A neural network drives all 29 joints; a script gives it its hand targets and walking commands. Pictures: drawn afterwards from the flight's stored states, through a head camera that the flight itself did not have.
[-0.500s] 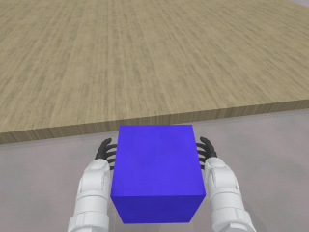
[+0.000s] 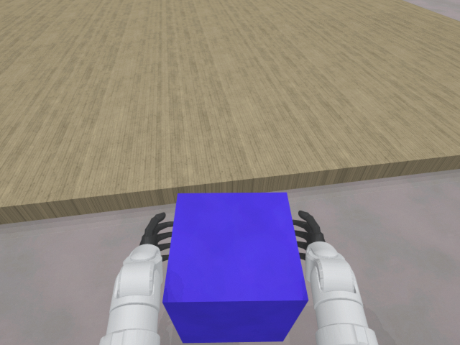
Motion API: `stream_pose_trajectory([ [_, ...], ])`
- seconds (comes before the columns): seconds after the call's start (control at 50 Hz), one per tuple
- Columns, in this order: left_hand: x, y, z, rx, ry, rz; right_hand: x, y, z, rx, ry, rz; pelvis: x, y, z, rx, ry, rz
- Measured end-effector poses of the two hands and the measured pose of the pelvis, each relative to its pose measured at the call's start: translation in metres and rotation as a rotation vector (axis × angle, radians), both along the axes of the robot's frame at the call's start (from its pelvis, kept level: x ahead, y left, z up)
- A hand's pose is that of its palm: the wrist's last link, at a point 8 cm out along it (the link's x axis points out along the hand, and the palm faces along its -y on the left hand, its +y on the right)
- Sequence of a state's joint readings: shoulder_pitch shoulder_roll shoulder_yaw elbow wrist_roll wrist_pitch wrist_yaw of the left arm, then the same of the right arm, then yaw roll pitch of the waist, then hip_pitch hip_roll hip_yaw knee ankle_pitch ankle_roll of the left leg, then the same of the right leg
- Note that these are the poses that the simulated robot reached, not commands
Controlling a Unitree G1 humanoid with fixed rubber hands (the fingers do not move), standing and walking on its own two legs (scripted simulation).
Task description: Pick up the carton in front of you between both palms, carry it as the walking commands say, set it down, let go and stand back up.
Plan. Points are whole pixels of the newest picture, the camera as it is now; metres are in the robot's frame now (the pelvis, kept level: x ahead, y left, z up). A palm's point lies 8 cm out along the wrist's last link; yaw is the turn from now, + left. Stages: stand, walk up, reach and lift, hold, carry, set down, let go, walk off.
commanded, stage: reach and lift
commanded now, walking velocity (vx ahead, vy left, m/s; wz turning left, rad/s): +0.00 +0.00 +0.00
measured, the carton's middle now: (232, 270) +0.29 +0.00 -0.05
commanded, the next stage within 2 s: hold in 0.16 s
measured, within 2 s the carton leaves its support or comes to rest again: neither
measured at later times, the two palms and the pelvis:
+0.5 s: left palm (148, 253) +0.27 +0.15 +0.05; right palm (320, 251) +0.27 -0.15 +0.05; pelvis -0.01 +0.00 +0.00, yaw +0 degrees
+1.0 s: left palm (148, 250) +0.28 +0.15 +0.05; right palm (319, 249) +0.28 -0.15 +0.05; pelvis -0.01 +0.00 +0.00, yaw +0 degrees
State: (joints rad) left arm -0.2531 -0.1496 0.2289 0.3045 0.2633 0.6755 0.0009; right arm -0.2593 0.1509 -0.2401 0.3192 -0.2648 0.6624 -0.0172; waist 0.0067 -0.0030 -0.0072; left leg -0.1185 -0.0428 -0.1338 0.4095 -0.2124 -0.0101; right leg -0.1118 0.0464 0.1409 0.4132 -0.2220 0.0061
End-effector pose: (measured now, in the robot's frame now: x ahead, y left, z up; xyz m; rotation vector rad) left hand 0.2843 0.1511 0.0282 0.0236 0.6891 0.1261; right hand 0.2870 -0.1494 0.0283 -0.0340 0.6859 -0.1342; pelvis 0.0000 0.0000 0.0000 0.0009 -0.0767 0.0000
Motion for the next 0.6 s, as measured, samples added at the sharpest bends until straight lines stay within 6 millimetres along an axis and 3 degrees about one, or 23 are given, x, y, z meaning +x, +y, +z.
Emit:
stream_pose_trajectory([
  [0.18,-0.002,0.000,0.004,0.002,-0.003,0.000,-0.002,0.000,0.004,-0.001,-0.003,0.002,0.000,0.000,0.001,0.000,-0.010,0.001],
  [0.34,-0.007,-0.001,0.020,0.003,-0.035,-0.004,-0.008,-0.001,0.020,0.000,-0.035,-0.003,-0.002,0.000,0.002,0.000,-0.032,0.002],
  [0.6,-0.013,-0.002,0.017,-0.006,-0.013,0.000,-0.015,-0.002,0.018,0.007,-0.012,-0.010,-0.013,0.000,0.000,0.001,-0.050,0.000],
])
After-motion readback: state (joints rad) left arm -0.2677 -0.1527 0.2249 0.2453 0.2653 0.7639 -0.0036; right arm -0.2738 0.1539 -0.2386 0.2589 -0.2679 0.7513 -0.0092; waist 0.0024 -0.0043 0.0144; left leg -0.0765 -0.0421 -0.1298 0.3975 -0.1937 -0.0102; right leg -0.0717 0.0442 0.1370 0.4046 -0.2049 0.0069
